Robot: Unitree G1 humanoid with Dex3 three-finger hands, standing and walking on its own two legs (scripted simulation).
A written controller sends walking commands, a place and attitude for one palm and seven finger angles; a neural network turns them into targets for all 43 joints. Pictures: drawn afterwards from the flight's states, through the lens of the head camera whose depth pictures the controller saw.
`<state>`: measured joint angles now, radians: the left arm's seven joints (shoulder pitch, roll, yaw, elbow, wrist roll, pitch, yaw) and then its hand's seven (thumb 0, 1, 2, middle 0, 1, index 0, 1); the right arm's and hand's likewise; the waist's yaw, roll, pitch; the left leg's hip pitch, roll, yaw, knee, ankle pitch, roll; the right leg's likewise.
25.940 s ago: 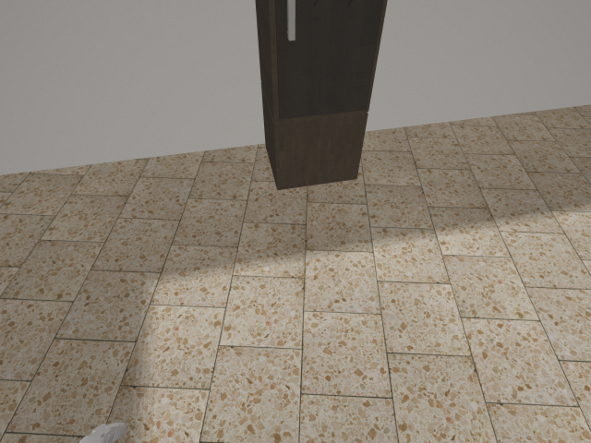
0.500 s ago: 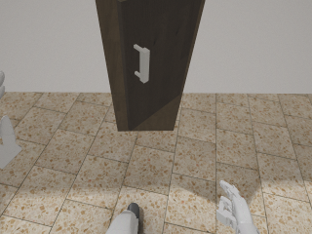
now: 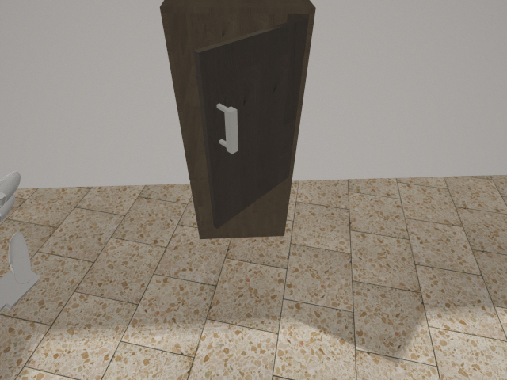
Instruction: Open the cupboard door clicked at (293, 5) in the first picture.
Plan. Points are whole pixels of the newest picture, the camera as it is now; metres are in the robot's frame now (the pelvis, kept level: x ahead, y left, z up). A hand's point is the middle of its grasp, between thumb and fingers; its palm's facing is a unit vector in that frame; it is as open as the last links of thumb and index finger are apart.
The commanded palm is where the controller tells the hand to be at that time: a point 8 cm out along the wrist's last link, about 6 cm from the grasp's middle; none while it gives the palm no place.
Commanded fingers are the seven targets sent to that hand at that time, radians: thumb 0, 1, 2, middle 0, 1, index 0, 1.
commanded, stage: stop stepping back and stand still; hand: left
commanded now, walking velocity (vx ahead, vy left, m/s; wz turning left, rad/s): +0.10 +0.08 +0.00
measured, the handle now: (226, 128) +0.70 +0.11 +0.04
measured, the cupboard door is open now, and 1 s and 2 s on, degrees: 42 42 42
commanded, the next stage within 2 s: let the arm hang, fingers relaxed in 0.28 s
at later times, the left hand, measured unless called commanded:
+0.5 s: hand (72, 328) +0.19 +0.28 +0.02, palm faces +0.23 -0.84 -0.50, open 7.4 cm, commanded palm none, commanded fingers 0.00 0.90 0.90 -0.20 -0.30 -0.20 -0.30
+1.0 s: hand out of the picture -0.04 +0.25 -0.17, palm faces +0.08 -0.97 -0.24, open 7.3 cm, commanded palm none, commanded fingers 0.00 0.90 0.90 -0.20 -0.30 -0.20 -0.30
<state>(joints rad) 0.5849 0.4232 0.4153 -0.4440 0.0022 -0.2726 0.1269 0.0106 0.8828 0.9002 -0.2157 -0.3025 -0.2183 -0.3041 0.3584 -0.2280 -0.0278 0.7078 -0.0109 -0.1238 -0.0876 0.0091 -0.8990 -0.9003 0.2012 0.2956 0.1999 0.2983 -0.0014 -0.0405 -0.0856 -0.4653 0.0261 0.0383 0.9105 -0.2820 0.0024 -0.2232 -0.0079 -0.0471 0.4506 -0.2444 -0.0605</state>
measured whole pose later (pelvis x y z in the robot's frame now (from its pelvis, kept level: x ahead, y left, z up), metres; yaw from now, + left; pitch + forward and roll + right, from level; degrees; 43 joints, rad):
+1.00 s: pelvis -0.01 +0.05 +0.00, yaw +3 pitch -2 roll +0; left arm 0.31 0.19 0.02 1.13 0.01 0.01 0.02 0.00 0.93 0.90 -0.20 -0.30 -0.20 -0.30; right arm 0.31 -0.16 0.01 1.09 -0.02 0.02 -0.02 0.00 -0.90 -0.90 0.20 0.29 0.20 0.30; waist 0.00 0.03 0.05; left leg -0.16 0.00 0.06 0.41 -0.22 0.03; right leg -0.19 -0.02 -0.12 0.38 -0.17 -0.02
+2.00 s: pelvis +0.01 +0.06 +0.00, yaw +1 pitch -1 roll +0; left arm 0.27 0.13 0.01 1.16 0.02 -0.01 0.03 0.00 0.91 0.90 -0.20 -0.30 -0.20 -0.30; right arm 0.28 -0.14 0.01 1.16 -0.02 -0.01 -0.03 0.00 -0.90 -0.90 0.20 0.29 0.20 0.30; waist 0.00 0.02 0.05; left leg -0.12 -0.01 0.09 0.37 -0.24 0.04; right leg -0.18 -0.03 -0.08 0.40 -0.20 0.00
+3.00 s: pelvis +0.01 +0.02 +0.00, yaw -21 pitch +1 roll +2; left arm 0.25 0.18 0.07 0.95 0.03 0.02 0.01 0.00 0.91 0.90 -0.20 -0.30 -0.20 -0.30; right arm 0.02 -0.23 -0.07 0.90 -0.01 0.06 -0.03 0.00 -0.91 -0.90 0.20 0.29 0.20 0.30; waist 0.05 0.00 0.12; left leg -0.47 0.04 -0.05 1.01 -0.39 -0.07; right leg -0.27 0.09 0.15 0.45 -0.19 -0.06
